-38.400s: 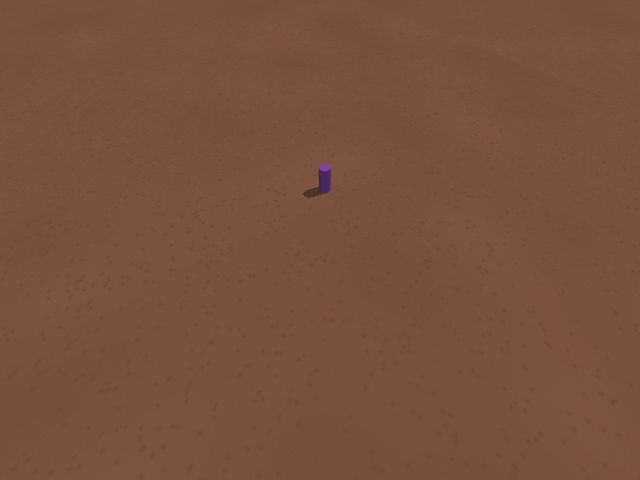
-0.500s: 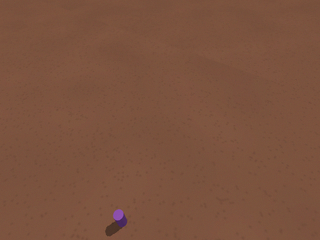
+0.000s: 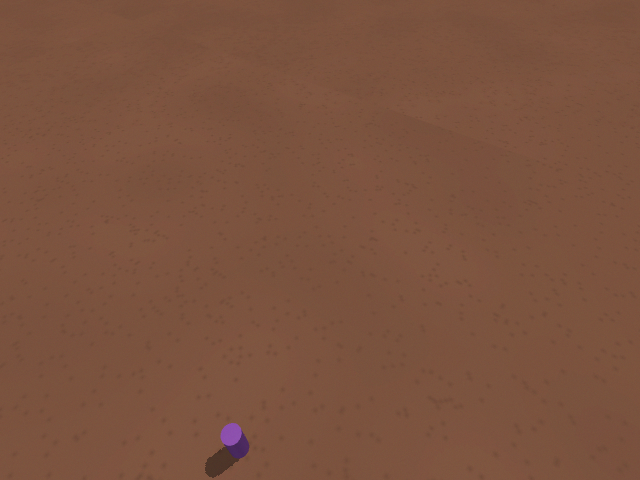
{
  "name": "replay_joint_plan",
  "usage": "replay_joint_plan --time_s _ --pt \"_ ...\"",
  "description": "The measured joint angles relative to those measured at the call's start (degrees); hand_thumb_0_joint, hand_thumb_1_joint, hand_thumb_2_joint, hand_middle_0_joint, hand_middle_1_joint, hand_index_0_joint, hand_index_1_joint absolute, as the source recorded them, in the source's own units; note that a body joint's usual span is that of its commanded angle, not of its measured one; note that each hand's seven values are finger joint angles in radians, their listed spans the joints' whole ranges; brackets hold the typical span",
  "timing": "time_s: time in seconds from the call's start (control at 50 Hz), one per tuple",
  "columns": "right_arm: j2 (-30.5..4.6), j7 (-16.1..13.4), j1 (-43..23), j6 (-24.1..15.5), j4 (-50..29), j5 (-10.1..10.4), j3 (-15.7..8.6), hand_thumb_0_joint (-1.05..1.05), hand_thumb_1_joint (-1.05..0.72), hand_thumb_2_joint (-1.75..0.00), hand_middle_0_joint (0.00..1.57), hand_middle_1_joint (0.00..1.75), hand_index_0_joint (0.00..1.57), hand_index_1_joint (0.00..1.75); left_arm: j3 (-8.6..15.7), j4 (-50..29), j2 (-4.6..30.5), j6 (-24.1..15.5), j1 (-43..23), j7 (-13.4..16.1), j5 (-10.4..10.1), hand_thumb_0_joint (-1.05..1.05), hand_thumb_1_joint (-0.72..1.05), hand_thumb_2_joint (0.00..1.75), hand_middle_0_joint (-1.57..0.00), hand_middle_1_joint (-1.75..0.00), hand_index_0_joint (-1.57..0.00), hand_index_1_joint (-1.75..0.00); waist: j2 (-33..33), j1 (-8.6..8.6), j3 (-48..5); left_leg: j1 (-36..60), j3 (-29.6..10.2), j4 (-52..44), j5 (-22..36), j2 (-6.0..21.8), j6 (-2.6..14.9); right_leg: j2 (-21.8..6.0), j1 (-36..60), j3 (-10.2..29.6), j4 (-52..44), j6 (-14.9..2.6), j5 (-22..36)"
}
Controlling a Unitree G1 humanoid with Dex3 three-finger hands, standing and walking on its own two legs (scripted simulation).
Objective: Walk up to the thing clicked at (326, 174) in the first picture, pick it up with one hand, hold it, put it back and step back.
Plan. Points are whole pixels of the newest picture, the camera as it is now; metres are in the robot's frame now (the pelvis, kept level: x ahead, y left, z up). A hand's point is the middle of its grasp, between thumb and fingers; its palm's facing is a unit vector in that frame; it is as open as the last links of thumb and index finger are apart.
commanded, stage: stand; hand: left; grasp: from the side
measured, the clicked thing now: (235, 441) +0.37 +0.27 -0.72
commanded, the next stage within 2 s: step back in 0.28 s
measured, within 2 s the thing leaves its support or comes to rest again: neither
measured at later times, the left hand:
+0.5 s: hand out of the picture +0.08 +0.28 -0.17, palm faces -0.01 -0.93 -0.37, open 7.4 cm
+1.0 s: hand out of the picture -0.01 +0.28 -0.18, palm faces -0.09 -0.92 -0.38, open 7.4 cm
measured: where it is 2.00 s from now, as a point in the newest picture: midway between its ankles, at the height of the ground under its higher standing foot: outside the picture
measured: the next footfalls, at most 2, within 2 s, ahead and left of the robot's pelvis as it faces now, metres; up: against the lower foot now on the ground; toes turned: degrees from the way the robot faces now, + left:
right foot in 0.94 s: -0.10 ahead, -0.09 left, +0.00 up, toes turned -1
left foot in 1.30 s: -0.17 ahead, +0.15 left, +0.00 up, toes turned -2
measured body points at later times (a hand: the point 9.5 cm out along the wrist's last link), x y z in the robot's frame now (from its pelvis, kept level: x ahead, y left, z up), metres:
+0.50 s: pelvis -0.03 +0.02 -0.02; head +0.02 +0.02 +0.43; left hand +0.08 +0.33 -0.14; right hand +0.06 -0.31 -0.14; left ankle -0.02 +0.13 -0.74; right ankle +0.00 -0.13 -0.75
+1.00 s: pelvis -0.12 +0.03 -0.03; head -0.06 +0.01 +0.41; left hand -0.01 +0.33 -0.15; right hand -0.03 -0.29 -0.16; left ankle -0.04 +0.13 -0.74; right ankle -0.14 -0.09 -0.75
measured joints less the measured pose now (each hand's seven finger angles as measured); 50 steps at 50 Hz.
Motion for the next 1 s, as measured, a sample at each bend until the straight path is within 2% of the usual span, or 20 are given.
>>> replay_joint_plan --time_s 0.28,0.34,0.42,0.5,0.52,0.54,0.56,0.6,0.64,0.68,0.74,0.8,0.86,0.9,0.94,0.98,1.0 --pt "0.04 0.02 0.00 0.07 -0.13 0.08 0.19 0.01 -0.90 -0.89 0.20 0.30 0.20 0.30 0.05 -0.21 0.18 0.05 0.02 -0.06 -0.10 0.01 0.90 0.90 -0.20 -0.30 -0.20 -0.30 -0.03 -0.01 -0.24 0.62 0.12 -0.26 -0.16 0.13 -0.12 0.13 0.46 0.10 -0.05 -0.12 -0.23" --pt "-0.49 0.43 -0.92 0.83 -1.79 0.66 -0.22 0.01 -0.90 -0.89 0.21 0.30 0.20 0.30 1.40 -1.86 0.45 0.44 -0.41 -0.15 -0.85 0.01 0.90 0.90 -0.20 -0.30 -0.21 -0.30 0.29 -0.38 0.99 -2.50 -0.24 3.71 -1.48 0.42 0.09 0.39 -1.93 -0.12 2.57 -0.31 -0.93" --pt "-2.10 0.54 -1.99 1.64 -4.94 1.12 -1.22 0.01 -0.90 -0.89 0.21 0.30 0.20 0.30 2.67 -4.97 1.24 1.35 -1.69 0.02 -0.94 0.01 0.90 0.90 -0.20 -0.30 -0.21 -0.30 0.93 -0.74 3.93 -8.13 -0.94 11.59 -3.39 0.42 1.58 0.45 -5.73 -0.48 7.13 -0.46 -2.07" --pt "-3.69 0.75 -1.29 2.63 -7.67 0.93 -2.38 0.01 -0.90 -0.89 0.20 0.30 0.20 0.30 3.17 -7.93 2.13 2.70 -2.69 0.17 -0.05 0.01 0.90 0.90 -0.20 -0.30 -0.21 -0.30 0.21 -0.70 5.23 -11.65 -1.59 21.76 -9.70 -2.26 3.78 -0.96 -9.85 0.43 13.06 0.19 -4.08" --pt "-3.93 0.82 -0.69 2.62 -8.27 0.91 -2.57 0.01 -0.90 -0.89 0.20 0.30 0.20 0.30 3.18 -8.61 2.46 3.01 -2.92 0.21 0.09 0.01 0.90 0.90 -0.20 -0.30 -0.21 -0.30 -0.05 -0.90 5.16 -11.38 -1.39 21.96 -8.41 -2.66 4.13 -1.30 -10.96 0.53 14.65 0.46 -4.69" --pt "-4.14 0.80 0.01 2.47 -8.75 0.83 -2.70 0.01 -0.90 -0.90 0.20 0.30 0.20 0.30 3.18 -9.32 2.81 3.29 -3.24 0.25 0.04 0.01 0.90 0.90 -0.20 -0.30 -0.21 -0.30 -0.21 -1.09 4.98 -10.76 -1.41 20.65 -9.53 -2.85 3.88 -1.53 -12.29 0.55 16.46 0.50 -5.39" --pt "-4.00 0.71 0.44 2.27 -8.99 0.56 -2.86 0.01 -0.90 -0.90 0.20 0.30 0.20 0.30 3.27 -9.99 3.28 3.59 -3.92 0.38 -0.18 0.01 0.90 0.90 -0.20 -0.30 -0.21 -0.30 -0.83 -1.10 5.23 -10.88 -1.29 20.30 -11.42 -3.26 3.64 -1.64 -13.92 1.38 18.78 -0.46 -5.97" --pt "-3.15 0.67 0.93 1.95 -9.39 -0.03 -2.69 0.01 -0.90 -0.90 0.20 0.30 0.20 0.30 3.64 -11.26 4.04 4.09 -5.47 1.04 -0.37 0.01 0.90 0.90 -0.20 -0.30 -0.20 -0.30 -1.93 -0.96 6.85 -11.66 -1.07 20.94 -10.84 -3.56 4.05 1.35 -16.91 6.52 26.52 -2.00 -14.58" --pt "-2.17 0.48 1.57 1.95 -9.84 -0.44 -2.34 0.01 -0.90 -0.89 0.20 0.30 0.20 0.30 3.69 -12.06 4.42 4.31 -6.20 1.64 -0.45 0.01 0.90 0.90 -0.20 -0.30 -0.20 -0.30 -2.33 -1.32 7.66 -11.84 -1.48 19.60 -9.02 -3.35 4.28 5.31 -19.35 10.03 35.37 -2.81 -19.36" --pt "-1.37 0.03 1.99 2.14 -10.38 -0.79 -2.08 0.01 -0.90 -0.89 0.21 0.30 0.20 0.30 3.51 -12.84 4.55 4.24 -5.97 1.76 -0.73 0.01 0.90 0.90 -0.20 -0.30 -0.20 -0.30 -2.81 -1.12 7.89 -11.59 -1.11 17.40 -7.25 -3.21 4.42 7.35 -20.92 10.99 41.64 -2.87 -19.02" --pt "-0.83 -0.58 2.05 2.03 -11.92 -0.82 -2.05 0.01 -0.90 -0.89 0.21 0.30 0.20 0.30 3.40 -13.54 4.15 4.02 -4.32 1.48 -0.56 0.01 0.90 0.90 -0.20 -0.30 -0.20 -0.30 -2.70 -1.09 8.11 -11.41 -0.28 15.65 -5.70 -2.89 4.77 7.98 -20.58 10.01 45.47 -1.60 -18.54" --pt "-0.58 -0.92 1.72 1.60 -13.99 -0.65 -2.05 0.01 -0.90 -0.89 0.21 0.30 0.20 0.30 3.45 -13.74 3.63 4.14 -2.34 1.19 -0.38 0.01 0.90 0.90 -0.20 -0.30 -0.20 -0.30 -2.33 -1.17 8.30 -11.84 0.79 15.62 -5.03 -2.50 4.93 7.28 -18.15 8.93 42.98 -0.41 -19.02" --pt "-0.76 -0.95 1.08 1.44 -15.78 -0.57 -1.81 0.01 -0.90 -0.89 0.21 0.30 0.20 0.30 3.64 -13.82 3.11 4.10 -0.91 0.79 -0.27 0.01 0.90 0.90 -0.20 -0.30 -0.20 -0.30 -1.77 -1.11 8.57 -13.02 1.82 16.79 -4.75 -2.00 4.75 5.63 -14.82 7.23 35.66 -0.17 -18.39" --pt "-1.08 -0.81 0.70 1.59 -16.55 -0.50 -1.60 0.01 -0.90 -0.89 0.21 0.30 0.20 0.30 3.80 -13.87 2.81 3.86 -0.16 0.46 -0.16 0.01 0.90 0.90 -0.20 -0.30 -0.20 -0.30 -1.43 -0.92 8.40 -14.24 2.46 18.15 -4.75 -1.77 4.40 4.47 -12.22 6.04 29.11 -0.63 -16.83" --pt "-1.59 -0.62 0.39 2.01 -16.83 -0.24 -1.47 0.01 -0.90 -0.89 0.21 0.30 0.20 0.30 3.93 -13.88 2.50 3.40 0.67 0.15 0.06 0.01 0.90 0.90 -0.20 -0.30 -0.20 -0.30 -0.88 -0.49 7.83 -15.82 2.97 20.15 -5.04 -1.42 3.86 3.69 -8.92 4.70 20.91 -1.62 -12.44" --pt "-2.56 -0.57 -0.37 2.62 -16.25 0.24 -1.66 0.01 -0.90 -0.89 0.21 0.30 0.20 0.30 4.02 -13.64 1.19 2.93 1.26 0.03 0.65 0.01 0.90 0.90 -0.20 -0.30 -0.20 -0.30 2.08 -0.84 8.00 -16.98 1.27 22.04 -5.18 0.00 3.26 5.23 -7.92 3.08 18.63 -2.27 -10.76" --pt "-2.60 -0.73 -0.37 2.95 -15.85 0.46 -1.80 0.01 -0.90 -0.89 0.21 0.30 0.20 0.30 3.83 -13.91 0.93 2.87 1.88 -0.26 0.77 0.01 0.90 0.90 -0.20 -0.30 -0.20 -0.30 2.44 -0.91 7.56 -17.89 -0.46 24.33 -9.45 -1.05 2.96 5.16 -8.31 2.72 18.93 -2.56 -10.59"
